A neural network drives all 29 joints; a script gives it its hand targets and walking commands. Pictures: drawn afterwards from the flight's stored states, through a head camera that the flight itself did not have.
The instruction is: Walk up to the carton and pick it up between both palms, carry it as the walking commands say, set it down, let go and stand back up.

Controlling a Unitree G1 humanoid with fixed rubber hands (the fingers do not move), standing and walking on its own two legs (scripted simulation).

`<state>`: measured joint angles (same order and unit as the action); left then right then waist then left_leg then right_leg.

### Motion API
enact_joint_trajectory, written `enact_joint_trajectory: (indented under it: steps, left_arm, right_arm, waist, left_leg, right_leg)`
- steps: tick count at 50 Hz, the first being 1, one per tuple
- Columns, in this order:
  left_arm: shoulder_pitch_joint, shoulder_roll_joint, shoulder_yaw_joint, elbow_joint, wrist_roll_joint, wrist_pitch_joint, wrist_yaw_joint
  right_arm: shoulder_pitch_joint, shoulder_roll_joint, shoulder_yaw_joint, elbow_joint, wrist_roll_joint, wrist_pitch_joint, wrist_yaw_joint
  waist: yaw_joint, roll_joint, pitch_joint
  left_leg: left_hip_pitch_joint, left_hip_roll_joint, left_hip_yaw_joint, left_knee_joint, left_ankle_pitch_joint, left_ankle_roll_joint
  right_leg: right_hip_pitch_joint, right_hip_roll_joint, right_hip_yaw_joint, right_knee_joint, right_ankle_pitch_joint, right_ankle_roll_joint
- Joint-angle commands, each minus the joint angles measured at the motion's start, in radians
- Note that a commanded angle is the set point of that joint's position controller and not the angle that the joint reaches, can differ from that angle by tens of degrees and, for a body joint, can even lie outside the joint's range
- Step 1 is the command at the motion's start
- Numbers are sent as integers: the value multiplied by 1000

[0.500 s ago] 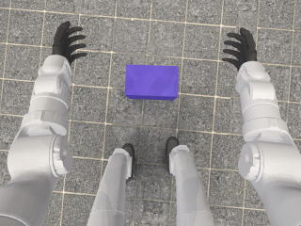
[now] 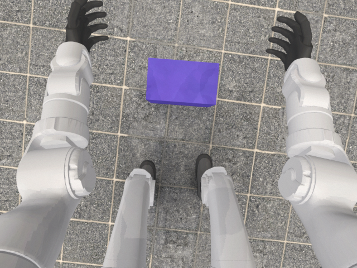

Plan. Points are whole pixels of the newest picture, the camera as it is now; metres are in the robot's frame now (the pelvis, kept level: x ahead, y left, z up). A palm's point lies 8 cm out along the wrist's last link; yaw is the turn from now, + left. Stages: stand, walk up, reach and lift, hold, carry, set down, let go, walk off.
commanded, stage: reach and lift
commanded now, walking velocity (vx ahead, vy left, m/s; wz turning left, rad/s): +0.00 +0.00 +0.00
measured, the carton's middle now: (181, 85) +0.51 -0.02 -0.54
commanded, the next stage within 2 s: none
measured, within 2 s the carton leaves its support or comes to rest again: neither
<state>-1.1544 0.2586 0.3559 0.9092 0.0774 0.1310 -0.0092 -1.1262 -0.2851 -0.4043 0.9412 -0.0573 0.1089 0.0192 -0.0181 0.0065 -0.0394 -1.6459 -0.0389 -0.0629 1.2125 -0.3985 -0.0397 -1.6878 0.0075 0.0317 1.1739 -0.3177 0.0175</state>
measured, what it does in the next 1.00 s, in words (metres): lowers itself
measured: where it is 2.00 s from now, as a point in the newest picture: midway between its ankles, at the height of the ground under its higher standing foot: (175, 188)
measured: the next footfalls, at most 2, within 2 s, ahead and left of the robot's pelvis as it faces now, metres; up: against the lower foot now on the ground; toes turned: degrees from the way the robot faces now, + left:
none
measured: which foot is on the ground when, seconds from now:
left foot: down 0.00-1.00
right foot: down 0.00-1.00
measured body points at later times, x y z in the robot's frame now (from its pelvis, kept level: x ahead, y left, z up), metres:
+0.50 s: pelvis -0.04 -0.01 -0.15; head +0.33 -0.03 +0.12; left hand +0.53 +0.18 -0.30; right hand +0.51 -0.24 -0.31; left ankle +0.05 +0.13 -0.59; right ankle +0.08 -0.12 -0.59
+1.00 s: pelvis -0.05 +0.00 -0.24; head +0.34 +0.00 -0.03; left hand +0.52 +0.18 -0.45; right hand +0.49 -0.22 -0.45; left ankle +0.05 +0.13 -0.59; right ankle +0.08 -0.12 -0.59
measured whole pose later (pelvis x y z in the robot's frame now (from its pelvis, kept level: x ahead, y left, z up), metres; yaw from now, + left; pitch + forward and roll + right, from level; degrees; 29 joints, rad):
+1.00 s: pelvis -0.05 +0.00 -0.24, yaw +1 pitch +36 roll +0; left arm -1.53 0.40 0.09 1.14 -0.19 0.08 0.10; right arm -1.50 -0.43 -0.19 1.17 0.17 0.05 -0.09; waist -0.04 0.02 0.49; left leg -2.17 -0.07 -0.03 2.15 -0.61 -0.05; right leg -2.22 0.01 0.05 2.11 -0.51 0.04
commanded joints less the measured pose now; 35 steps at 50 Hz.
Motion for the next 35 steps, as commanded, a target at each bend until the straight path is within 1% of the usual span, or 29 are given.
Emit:
enact_joint_trajectory:
  steps: [1,2,3,4,5,6,7,8,11,12,14,15,17,18,19,21,22,23,24,25,26,28,29,30,31,32,33,34,35]
  left_arm:
    - [-280,128,9,-52,-16,-3,15]
    - [-297,139,-5,-30,-28,5,21]
    - [-307,126,-21,-50,-32,-1,26]
    - [-314,135,-18,-43,-33,2,32]
    - [-320,147,-22,-60,-43,-3,37]
    - [-322,139,-36,-48,-52,-9,37]
    - [-337,152,-44,-92,-70,-10,43]
    - [-319,166,-40,-74,-74,-12,48]
    - [-319,217,-46,-76,-96,-16,63]
    - [-333,219,-45,-77,-110,-17,62]
    - [-380,243,-65,-132,-133,-22,67]
    - [-404,261,-75,-147,-146,-24,69]
    - [-408,254,-89,-5,-163,-14,59]
    - [-419,246,-113,-3,-180,-11,54]
    - [-446,260,-121,-122,-194,-18,59]
    - [-485,259,-132,-17,-200,-20,65]
    - [-490,275,-132,20,-193,-19,64]
    - [-468,268,-140,54,-195,-18,60]
    - [-488,270,-141,10,-204,-26,65]
    - [-496,265,-151,2,-211,-30,72]
    - [-497,282,-142,68,-209,-32,76]
    - [-494,267,-143,139,-191,-34,80]
    - [-492,274,-151,90,-193,-39,80]
    - [-521,266,-149,93,-197,-45,84]
    - [-512,254,-161,141,-209,-48,82]
    - [-516,262,-150,161,-203,-50,80]
    - [-531,261,-161,135,-215,-51,82]
    - [-532,246,-174,141,-212,-56,88]
    - [-530,236,-180,149,-216,-58,85]
  right_arm:
    - [-272,-126,-5,-49,0,-7,-17]
    - [-255,-157,-26,-18,-5,-6,-20]
    - [-292,-154,-19,-33,-5,-9,-26]
    - [-298,-174,-33,-42,-13,-10,-34]
    - [-296,-178,-16,-47,-8,-13,-39]
    - [-314,-142,8,-59,23,-14,-42]
    - [-325,-159,16,-98,22,-16,-44]
    - [-322,-164,30,-87,30,-15,-50]
    - [-369,-169,74,-135,78,-9,-67]
    - [-362,-176,91,-131,80,-5,-74]
    - [-424,-191,120,-198,111,-5,-85]
    - [-430,-195,133,-200,127,0,-93]
    - [-425,-183,160,-96,129,9,-103]
    - [-436,-206,159,-97,133,12,-110]
    - [-466,-205,164,-188,141,11,-118]
    - [-465,-212,164,-64,151,7,-119]
    - [-467,-196,180,-38,161,9,-118]
    - [-470,-194,180,-33,157,11,-118]
    - [-490,-204,180,-84,167,-2,-122]
    - [-498,-219,166,-92,170,-9,-124]
    - [-498,-226,168,-26,167,-12,-124]
    - [-478,-208,180,60,181,-12,-119]
    - [-496,-221,164,10,174,-18,-118]
    - [-508,-223,164,29,170,-27,-120]
    - [-496,-224,163,73,175,-32,-115]
    - [-512,-212,178,76,179,-35,-113]
    - [-516,-226,164,60,175,-40,-114]
    - [-532,-227,168,70,184,-49,-111]
    - [-519,-216,175,88,184,-49,-110]
  waist:
    - [-12,26,-909]
    - [-43,35,-946]
    - [-27,58,-954]
    - [-33,66,-987]
    - [-39,47,-1023]
    - [-18,67,-1017]
    - [-32,21,-1078]
    - [-14,18,-1088]
    - [11,-28,-1115]
    - [-6,-58,-1139]
    - [12,-62,-1192]
    - [6,-57,-1202]
    - [-19,-87,-1094]
    - [-29,-57,-1099]
    - [-18,-65,-1188]
    - [-30,-42,-1068]
    - [-15,-37,-1044]
    - [-14,-29,-1008]
    - [-13,-46,-1079]
    - [-12,-20,-1075]
    - [-10,-37,-1021]
    - [-2,-13,-933]
    - [-2,2,-950]
    - [-10,-15,-918]
    - [-23,-1,-881]
    - [-8,-9,-852]
    - [-32,-16,-890]
    - [-14,1,-847]
    - [-13,1,-834]
  left_leg:
    - [251,-27,93,47,184,-23]
    - [250,-25,83,82,168,-30]
    - [245,-27,86,89,177,-28]
    - [243,-31,86,124,177,-28]
    - [220,-30,92,157,203,-29]
    - [211,-32,105,184,217,-24]
    - [215,-37,103,209,230,-22]
    - [156,-40,107,231,232,-26]
    - [84,-45,124,283,209,-12]
    - [46,-47,130,306,192,-14]
    - [-6,-50,142,346,195,-16]
    - [-19,-49,150,366,180,-13]
    - [-75,-38,150,399,75,-4]
    - [-74,-37,161,421,52,-9]
    - [-26,-42,156,425,109,-8]
    - [-70,-30,159,461,48,-9]
    - [-89,-28,155,478,35,-7]
    - [-112,-28,153,491,39,-5]
    - [-83,-25,144,518,87,-5]
    - [-55,-25,142,537,108,-3]
    - [-84,-21,140,548,59,-1]
    - [-118,-11,139,567,25,-3]
    - [-100,-12,133,577,51,-3]
    - [-128,-10,126,591,49,-6]
    - [-130,-6,120,600,30,-2]
    - [-159,-7,125,617,26,-4]
    - [-123,-3,108,627,57,-4]
    - [-161,-6,118,640,61,-10]
    - [-142,-7,114,643,67,-8]
  right_leg:
    - [426,54,-89,112,218,30]
    - [399,59,-106,153,205,26]
    - [375,57,-103,170,208,25]
    - [362,58,-109,202,202,25]
    - [372,56,-104,232,241,24]
    - [353,55,-95,248,248,25]
    - [387,57,-103,273,268,29]
    - [407,58,-96,306,301,24]
    - [441,54,-87,373,324,37]
    - [481,52,-76,386,327,34]
    - [533,49,-66,434,375,36]
    - [542,48,-58,453,373,34]
    - [475,37,-62,462,254,38]
    - [482,35,-60,471,229,33]
    - [528,40,-64,495,296,31]
    - [423,39,-66,515,197,26]
    - [411,32,-61,532,188,26]
    - [380,30,-63,548,179,30]
    - [410,29,-63,572,231,29]
    - [383,29,-69,595,231,26]
    - [342,26,-72,603,170,28]
    - [279,18,-65,622,129,25]
    - [262,19,-70,641,137,25]
    - [236,19,-71,655,137,26]
    - [198,12,-74,671,115,22]
    - [190,10,-60,672,103,21]
    - [198,6,-76,701,137,23]
    - [166,8,-67,706,132,23]
    - [151,7,-70,709,126,22]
